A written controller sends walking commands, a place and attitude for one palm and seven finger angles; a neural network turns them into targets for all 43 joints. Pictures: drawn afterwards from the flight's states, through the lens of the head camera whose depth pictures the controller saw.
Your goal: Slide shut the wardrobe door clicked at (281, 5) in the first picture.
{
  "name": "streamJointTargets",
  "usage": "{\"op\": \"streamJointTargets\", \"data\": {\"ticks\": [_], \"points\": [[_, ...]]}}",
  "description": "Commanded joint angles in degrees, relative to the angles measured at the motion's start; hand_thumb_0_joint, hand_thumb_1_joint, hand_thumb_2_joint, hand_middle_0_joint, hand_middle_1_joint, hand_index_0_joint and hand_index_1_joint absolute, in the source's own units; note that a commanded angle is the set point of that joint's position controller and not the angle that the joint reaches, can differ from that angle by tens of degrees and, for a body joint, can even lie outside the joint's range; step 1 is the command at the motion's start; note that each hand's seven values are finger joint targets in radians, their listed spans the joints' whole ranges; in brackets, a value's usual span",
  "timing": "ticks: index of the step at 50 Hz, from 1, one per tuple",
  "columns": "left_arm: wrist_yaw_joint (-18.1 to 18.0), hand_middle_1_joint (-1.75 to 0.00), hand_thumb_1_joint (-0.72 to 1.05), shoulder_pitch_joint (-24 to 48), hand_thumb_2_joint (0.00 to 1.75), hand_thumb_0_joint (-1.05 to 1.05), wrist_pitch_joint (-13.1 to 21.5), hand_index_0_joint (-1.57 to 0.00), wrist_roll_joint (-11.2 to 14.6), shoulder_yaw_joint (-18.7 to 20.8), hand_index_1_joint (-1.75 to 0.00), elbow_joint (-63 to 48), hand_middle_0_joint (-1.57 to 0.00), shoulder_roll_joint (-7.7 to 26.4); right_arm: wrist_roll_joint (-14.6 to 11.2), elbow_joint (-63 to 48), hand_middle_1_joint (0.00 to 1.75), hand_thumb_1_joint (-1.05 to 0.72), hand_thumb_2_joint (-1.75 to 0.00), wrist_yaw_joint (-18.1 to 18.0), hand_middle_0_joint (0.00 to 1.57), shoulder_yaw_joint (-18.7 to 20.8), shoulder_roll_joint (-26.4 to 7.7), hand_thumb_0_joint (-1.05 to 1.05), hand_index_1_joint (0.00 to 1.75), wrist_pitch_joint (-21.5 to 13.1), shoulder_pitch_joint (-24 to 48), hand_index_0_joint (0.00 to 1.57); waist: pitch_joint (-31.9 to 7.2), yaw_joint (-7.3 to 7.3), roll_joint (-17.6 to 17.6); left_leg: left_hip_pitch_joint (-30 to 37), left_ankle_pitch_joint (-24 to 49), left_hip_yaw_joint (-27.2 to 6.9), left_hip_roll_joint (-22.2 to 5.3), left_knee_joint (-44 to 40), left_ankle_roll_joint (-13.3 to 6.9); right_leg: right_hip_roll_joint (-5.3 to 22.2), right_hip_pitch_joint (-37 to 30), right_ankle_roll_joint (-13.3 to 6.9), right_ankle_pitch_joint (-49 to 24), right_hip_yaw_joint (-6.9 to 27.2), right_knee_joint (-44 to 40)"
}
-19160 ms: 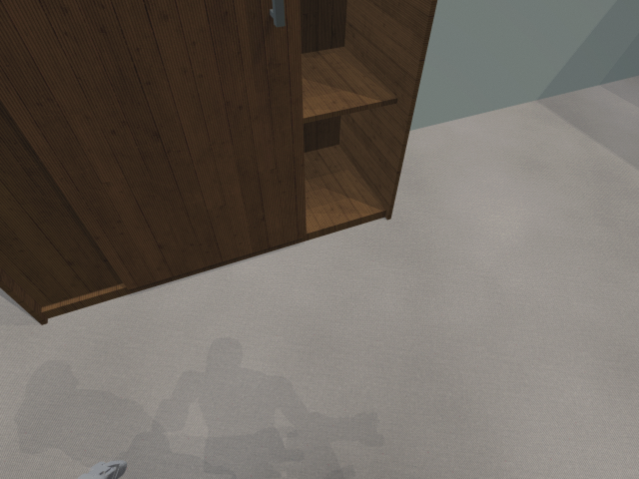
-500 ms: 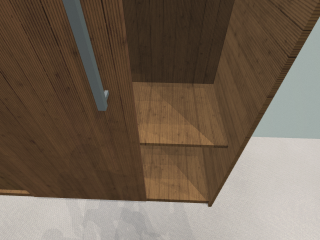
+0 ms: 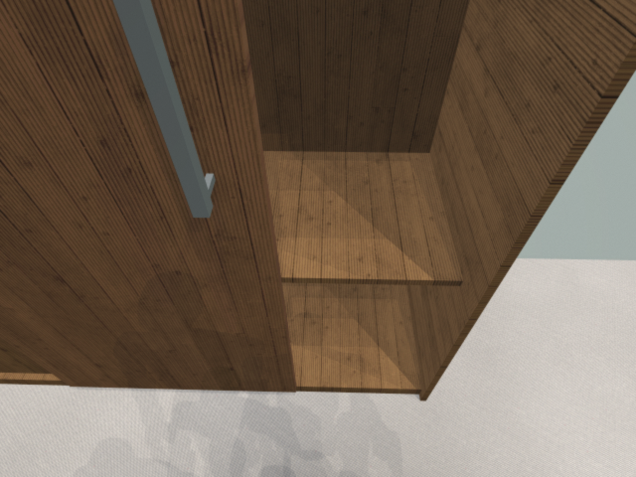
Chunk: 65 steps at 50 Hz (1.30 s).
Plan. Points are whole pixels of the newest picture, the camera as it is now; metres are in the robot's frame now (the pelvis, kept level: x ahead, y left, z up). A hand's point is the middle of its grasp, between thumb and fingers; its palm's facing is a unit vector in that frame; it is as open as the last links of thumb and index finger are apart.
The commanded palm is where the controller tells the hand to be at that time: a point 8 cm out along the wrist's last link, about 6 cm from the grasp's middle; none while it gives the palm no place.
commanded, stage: look again from close up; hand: left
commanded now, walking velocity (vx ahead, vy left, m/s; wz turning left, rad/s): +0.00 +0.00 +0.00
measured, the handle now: (174, 94) +0.43 +0.17 +0.27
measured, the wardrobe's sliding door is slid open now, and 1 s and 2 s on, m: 0.38 0.38 0.38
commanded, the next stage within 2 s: shuffle to correct the standing spot in 0.74 s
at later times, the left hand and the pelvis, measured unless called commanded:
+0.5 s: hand out of the picture +0.05 +0.22 -0.17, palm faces -0.01 -0.97 -0.24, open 7.4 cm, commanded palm none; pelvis +0.02 +0.03 +0.00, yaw -1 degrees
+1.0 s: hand out of the picture +0.01 +0.20 -0.17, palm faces +0.00 -0.97 -0.23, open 7.4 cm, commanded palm none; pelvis +0.01 +0.02 +0.01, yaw -2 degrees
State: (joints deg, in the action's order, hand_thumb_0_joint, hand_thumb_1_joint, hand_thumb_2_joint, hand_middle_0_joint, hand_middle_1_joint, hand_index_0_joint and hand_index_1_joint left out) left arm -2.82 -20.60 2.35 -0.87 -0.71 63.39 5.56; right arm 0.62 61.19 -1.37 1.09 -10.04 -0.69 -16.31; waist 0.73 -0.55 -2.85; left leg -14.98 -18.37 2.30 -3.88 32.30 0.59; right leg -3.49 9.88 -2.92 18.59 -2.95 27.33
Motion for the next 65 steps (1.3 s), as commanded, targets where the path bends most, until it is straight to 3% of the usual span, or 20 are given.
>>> {"op": "streamJointTargets", "data": {"ticks": [1, 2, 6, 12, 26, 42, 46, 51, 53, 56, 58, 59, 60, 61, 62, 63, 64, 65], "points": [[-0.44, -0.30, 0.90, -0.37, 0.90, 0.00, 0.49, -0.20, 0.13, 1.25, -0.30, -4.26, -0.20, 7.75, 0.18, -2.46, 0.30, -0.90, -0.90, -0.15, 0.20, -0.54, -2.98, 0.00, 0.30, -1.25, -4.53, 0.20, 0.74, -0.76, -1.22, 2.70, 13.86, -3.73, -2.03, -5.40, -2.43, 8.22, 2.90, -0.88, -15.46, 7.36, -1.72], [-0.30, -0.30, 0.90, -0.72, 0.90, 0.00, 0.24, -0.20, 0.10, 1.29, -0.30, -4.11, -0.20, 8.02, 0.17, -2.48, 0.30, -0.90, -0.90, -0.26, 0.20, -0.71, -3.05, 0.00, 0.30, -1.23, -3.60, 0.20, 2.29, 0.11, -1.41, 1.23, 14.93, -4.23, -2.23, -5.89, -3.00, 7.76, 2.68, -0.61, -14.15, 6.87, -1.77], [-0.06, -0.30, 0.90, -0.07, 0.90, 0.00, -0.66, -0.20, 0.17, 0.91, -0.30, -4.46, -0.20, 8.49, 0.18, -2.95, 0.30, -0.90, -0.90, -0.34, 0.20, -0.85, -4.53, 0.00, 0.30, -1.15, -2.76, 0.20, 3.31, 0.36, 2.64, 1.74, 13.22, -4.90, -2.18, -7.76, -3.25, 7.53, 3.01, -0.06, -9.79, 6.69, -2.11], [0.11, -0.30, 0.90, 1.24, 0.90, 0.00, -0.93, -0.20, 0.28, 1.14, -0.30, -5.01, -0.20, 10.00, 0.25, -1.97, 0.30, -0.90, -0.90, -0.50, 0.20, -0.97, -5.69, 0.00, 0.30, -1.60, -2.05, 0.20, 1.12, 0.93, 2.59, 4.60, 20.91, -4.93, -2.19, -8.39, -3.58, 7.97, 1.11, 0.50, -13.85, 6.01, -1.23], [-0.14, -0.30, 0.90, 2.14, 0.90, 0.00, -1.31, -0.20, 0.30, 1.36, -0.30, -5.04, -0.20, 11.58, 0.01, -0.43, 0.30, -0.90, -0.90, -0.69, 0.20, -0.85, -6.81, 0.00, 0.30, -1.62, -1.38, 0.20, -1.15, 0.71, 2.36, 9.68, 28.54, -3.90, -2.41, -9.17, -3.18, 9.06, -0.44, 1.22, -19.69, 5.93, -1.59], [-0.06, -0.30, 0.90, 0.10, 0.90, 0.00, -0.94, -0.20, 0.15, 0.85, -0.30, -3.21, -0.20, 11.22, -0.35, 1.13, 0.30, -0.90, -0.90, -0.47, 0.20, -1.09, -6.29, 0.00, 0.30, -1.32, -0.13, 0.20, 1.14, 0.83, 3.58, 9.08, 20.96, -3.31, -2.21, -11.05, -3.11, 9.63, 0.15, 1.29, -18.59, 6.83, -4.96], [-0.43, -0.30, 0.90, 0.31, 0.90, 0.00, -1.27, -0.20, 0.14, 1.50, -0.30, -4.58, -0.20, 12.48, -0.51, -0.19, 0.30, -0.90, -0.90, -0.68, 0.20, -0.41, -7.18, 0.00, 0.30, -1.35, 0.35, 0.20, -0.82, 0.80, 2.31, 10.58, 32.06, -3.18, -3.07, -9.60, -2.79, 10.27, 0.61, 1.26, -26.40, 7.40, -1.75], [-0.59, -0.30, 0.90, -0.08, 0.90, 0.00, -2.06, -0.20, -0.06, 2.55, -0.30, -7.00, -0.20, 13.17, -0.25, -2.73, 0.30, -0.90, -0.90, -0.71, 0.20, 0.79, -7.96, 0.00, 0.30, 0.08, 1.41, 0.20, -2.73, 0.91, 2.05, 10.26, 34.07, -2.63, -4.02, -5.91, -2.75, 10.48, 2.66, 0.76, -28.09, 7.76, 2.12], [-0.52, -0.30, 0.90, 0.04, 0.90, 0.00, -2.26, -0.20, -0.23, 2.93, -0.30, -7.98, -0.20, 13.62, -0.20, -4.06, 0.30, -0.90, -0.90, -0.57, 0.20, 1.24, -8.18, 0.00, 0.30, 0.64, 2.19, 0.20, -2.74, 1.10, 3.35, 8.05, 31.02, -2.55, -3.82, -4.26, -2.74, 10.89, 3.02, 0.25, -28.12, 8.66, 2.63], [-0.29, -0.30, 0.90, 0.76, 0.90, 0.00, -2.78, -0.20, -0.38, 3.51, -0.30, -9.61, -0.20, 14.99, -0.05, -5.84, 0.30, -0.90, -0.90, -0.32, 0.20, 1.85, -8.09, 0.00, 0.30, 1.63, 2.95, 0.20, -2.46, 0.95, 5.44, 4.59, 22.70, -1.46, -1.68, 0.26, -1.82, 13.38, 4.44, -2.13, -28.25, 12.01, 1.98], [-0.29, -0.30, 0.90, 1.73, 0.90, 0.00, -2.99, -0.20, -0.60, 3.84, -0.30, -10.51, -0.20, 16.50, -0.01, -6.74, 0.30, -0.90, -0.90, -0.04, 0.20, 1.95, -6.66, 0.00, 0.30, 2.25, 2.66, 0.20, -1.05, 0.88, 11.14, 0.51, 8.74, 0.44, 2.56, 6.24, -0.56, 17.72, 6.11, -5.47, -24.83, 17.06, -2.88], [-0.38, -0.30, 0.90, 3.28, 0.90, 0.00, -3.07, -0.20, -0.66, 3.76, -0.30, -11.06, -0.20, 17.05, 0.03, -6.60, 0.30, -0.90, -0.90, 0.07, 0.20, 1.85, -5.58, 0.00, 0.30, 2.53, 2.33, 0.20, 0.13, 0.50, 12.88, -0.05, -1.84, 0.82, 4.07, 8.50, 0.03, 20.09, 8.86, -7.61, -19.80, 19.10, -5.95], [-0.44, -0.30, 0.90, 4.95, 0.90, 0.00, -3.04, -0.20, -0.89, 3.67, -0.30, -11.75, -0.20, 17.08, 0.11, -6.62, 0.30, -0.90, -0.90, 0.22, 0.20, 1.79, -5.04, 0.00, 0.30, 2.63, 1.84, 0.20, 0.78, 0.14, 13.71, 0.16, -6.21, -0.24, 3.82, 9.63, 0.07, 20.73, 11.75, -8.68, -13.81, 19.58, -7.45], [-0.37, -0.30, 0.90, 6.60, 0.90, 0.00, -2.97, -0.20, -1.03, 3.55, -0.30, -12.19, -0.20, 16.94, 0.08, -6.26, 0.30, -0.90, -0.90, 0.43, 0.20, 1.59, -4.82, 0.00, 0.30, 2.40, 0.91, 0.20, 1.19, -0.60, 12.78, 1.64, -5.38, -1.31, 3.33, 6.51, -0.16, 19.60, 13.77, -8.04, -8.93, 18.83, -7.21], [-0.23, -0.30, 0.90, 7.92, 0.90, 0.00, -2.99, -0.20, -0.89, 3.43, -0.30, -12.52, -0.20, 16.69, -0.02, -5.63, 0.30, -0.90, -0.90, 0.65, 0.20, 1.35, -4.36, 0.00, 0.30, 2.17, -0.96, 0.20, 1.11, -1.60, 11.65, 4.58, -2.24, -1.11, 3.08, 0.71, -0.52, 17.19, 15.44, -5.84, -1.02, 16.13, -6.87], [-0.11, -0.30, 0.90, 8.08, 0.90, 0.00, -3.07, -0.20, -0.65, 3.30, -0.30, -12.39, -0.20, 15.71, 0.15, -4.88, 0.30, -0.90, -0.90, 0.79, 0.20, 0.90, -4.93, 0.00, 0.30, 1.61, -1.82, 0.20, 1.71, -1.70, 8.66, 6.88, -0.11, -1.74, 2.42, -5.19, -0.95, 13.85, 16.60, -3.22, 5.01, 13.77, -5.44], [0.15, -0.30, 0.90, 7.17, 0.90, 0.00, -3.15, -0.20, -0.40, 2.90, -0.30, -12.26, -0.20, 14.48, 0.51, -4.62, 0.30, -0.90, -0.90, 0.78, 0.20, 0.70, -6.23, 0.00, 0.30, 1.13, -1.57, 0.20, 2.32, -0.84, 3.95, 6.56, -0.06, -4.02, 0.41, -9.16, -1.94, 10.02, 16.25, -0.92, 7.79, 10.59, -3.23], [0.36, -0.30, 0.90, 5.97, 0.90, 0.00, -3.43, -0.20, -0.31, 2.49, -0.30, -11.51, -0.20, 13.24, 0.81, -4.48, 0.30, -0.90, -0.90, 0.93, 0.20, 0.70, -7.53, 0.00, 0.30, 0.90, -0.19, 0.20, 3.39, 0.18, -2.30, 1.84, -7.49, -8.60, -2.64, -13.62, -3.25, 7.38, 14.17, 0.95, 11.38, 7.36, -1.87]]}}
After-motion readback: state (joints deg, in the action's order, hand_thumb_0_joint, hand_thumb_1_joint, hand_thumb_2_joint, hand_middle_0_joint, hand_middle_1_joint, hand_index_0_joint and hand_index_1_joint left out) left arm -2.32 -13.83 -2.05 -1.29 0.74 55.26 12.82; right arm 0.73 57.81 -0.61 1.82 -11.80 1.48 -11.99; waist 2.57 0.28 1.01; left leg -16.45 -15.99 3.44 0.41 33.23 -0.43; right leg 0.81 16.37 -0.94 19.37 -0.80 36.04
